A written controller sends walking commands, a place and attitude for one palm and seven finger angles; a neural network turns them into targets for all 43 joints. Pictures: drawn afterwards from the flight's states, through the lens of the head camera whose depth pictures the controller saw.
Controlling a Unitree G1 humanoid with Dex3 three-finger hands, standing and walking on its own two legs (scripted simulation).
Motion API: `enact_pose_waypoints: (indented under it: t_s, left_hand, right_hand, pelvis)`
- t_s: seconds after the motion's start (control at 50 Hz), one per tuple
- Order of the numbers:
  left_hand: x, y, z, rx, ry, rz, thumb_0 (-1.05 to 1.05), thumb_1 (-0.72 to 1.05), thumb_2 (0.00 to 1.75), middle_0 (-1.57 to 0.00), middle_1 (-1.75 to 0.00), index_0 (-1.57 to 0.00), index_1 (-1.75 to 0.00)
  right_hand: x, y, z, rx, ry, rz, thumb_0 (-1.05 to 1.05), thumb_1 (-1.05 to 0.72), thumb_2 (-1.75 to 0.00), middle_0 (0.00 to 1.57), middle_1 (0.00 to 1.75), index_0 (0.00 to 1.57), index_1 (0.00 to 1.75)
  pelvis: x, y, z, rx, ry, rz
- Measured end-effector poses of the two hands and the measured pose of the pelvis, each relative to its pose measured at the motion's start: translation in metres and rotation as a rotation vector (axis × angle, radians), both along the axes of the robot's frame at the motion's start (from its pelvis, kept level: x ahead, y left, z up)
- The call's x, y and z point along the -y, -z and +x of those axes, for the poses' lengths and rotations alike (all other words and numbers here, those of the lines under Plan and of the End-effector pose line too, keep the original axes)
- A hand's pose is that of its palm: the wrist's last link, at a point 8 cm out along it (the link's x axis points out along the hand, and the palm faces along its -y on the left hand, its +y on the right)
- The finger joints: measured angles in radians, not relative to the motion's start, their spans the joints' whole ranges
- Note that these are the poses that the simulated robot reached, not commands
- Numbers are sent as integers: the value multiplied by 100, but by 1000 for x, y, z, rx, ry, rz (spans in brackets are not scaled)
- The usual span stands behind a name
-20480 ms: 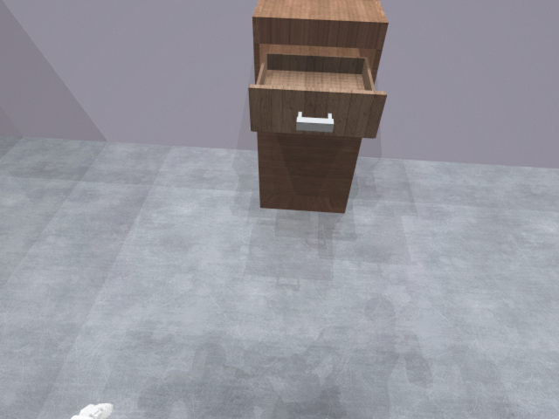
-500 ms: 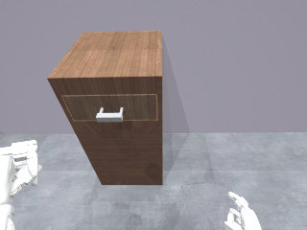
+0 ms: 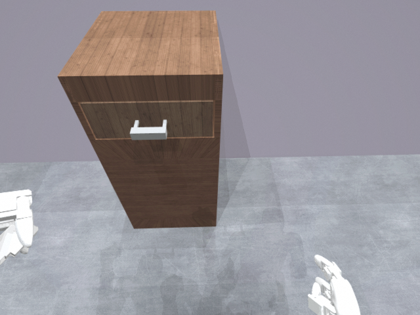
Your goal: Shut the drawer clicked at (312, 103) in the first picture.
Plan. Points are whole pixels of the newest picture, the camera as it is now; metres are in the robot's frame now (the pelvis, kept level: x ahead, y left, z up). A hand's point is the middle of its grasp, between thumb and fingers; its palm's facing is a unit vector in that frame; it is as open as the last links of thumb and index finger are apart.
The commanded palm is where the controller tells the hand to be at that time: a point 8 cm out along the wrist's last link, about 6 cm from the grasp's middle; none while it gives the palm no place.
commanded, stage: step back with the hand held close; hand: left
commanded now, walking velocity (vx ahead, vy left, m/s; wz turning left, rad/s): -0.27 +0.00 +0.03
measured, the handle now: (150, 128) +0.61 +0.23 -0.04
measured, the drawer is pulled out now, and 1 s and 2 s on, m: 0.00 0.00 0.00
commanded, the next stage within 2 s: stop stepping back and stand still in 0.82 s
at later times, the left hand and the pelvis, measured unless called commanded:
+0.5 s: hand (16, 281) +0.13 +0.23 +0.17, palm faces +0.36 -0.79 -0.50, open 3.2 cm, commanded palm +0.05 +0.28 +0.18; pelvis -0.07 -0.01 -0.01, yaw +2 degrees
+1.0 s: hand out of the picture +0.00 +0.27 +0.18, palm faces +0.45 -0.79 -0.41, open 3.3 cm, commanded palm -0.06 +0.30 +0.18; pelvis -0.17 +0.01 -0.01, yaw +5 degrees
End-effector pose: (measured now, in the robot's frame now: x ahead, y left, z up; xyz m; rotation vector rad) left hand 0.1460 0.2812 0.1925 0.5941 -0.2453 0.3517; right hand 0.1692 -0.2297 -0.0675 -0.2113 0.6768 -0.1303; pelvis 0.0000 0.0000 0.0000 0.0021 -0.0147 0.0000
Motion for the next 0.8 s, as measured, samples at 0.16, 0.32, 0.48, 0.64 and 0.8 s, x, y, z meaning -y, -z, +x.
enact_pose_waypoints:
  t_s: [0.16, 0.32, 0.48, 0.64, 0.8]
  left_hand:
    - [5, 12, -22, 24, -1, -66, 1, 89, 90, -140, -160, -141, -159]
    - [2, -1, -34, 73, 43, 19, 1, 89, 90, -141, -160, -141, -159]
    - [5, 5, -54, 38, 47, 20, 1, 89, 90, -140, -160, -141, -159]
    - [15, 3, -87, 46, 114, 33, 1, 88, 90, -140, -160, -141, -159]
    - [-15, 1, -119, 154, 78, 8, 1, 88, 90, -141, -160, -141, -159]
  right_hand:
    - [-3, 2, -25, -5, -31, -15, 1, -90, -90, 20, 30, 20, 30]
    - [7, 2, -57, -49, -6, -64, 1, -90, -90, 20, 30, 20, 30]
    - [11, 6, -61, -57, -29, -58, 1, -90, -90, 20, 30, 20, 30]
    - [11, -5, -76, 2, -26, -67, 1, -90, -90, 20, 30, 20, 30]
    - [2, -2, -117, -31, 7, -105, 1, -90, -90, 20, 30, 20, 30]
  pelvis:
    - [1, 3, -24, -6, -5, -19]
    - [0, 4, -38, -22, -54, -41]
    - [8, 5, -61, -40, -37, -40]
    - [8, 7, -90, -29, -40, -48]
    - [-11, 12, -116, -12, -48, -73]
